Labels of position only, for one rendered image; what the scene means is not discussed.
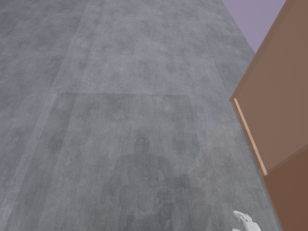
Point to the wardrobe door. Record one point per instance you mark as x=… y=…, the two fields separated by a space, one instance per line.
x=288 y=187
x=274 y=99

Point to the right robot hand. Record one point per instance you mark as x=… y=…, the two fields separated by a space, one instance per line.
x=246 y=222

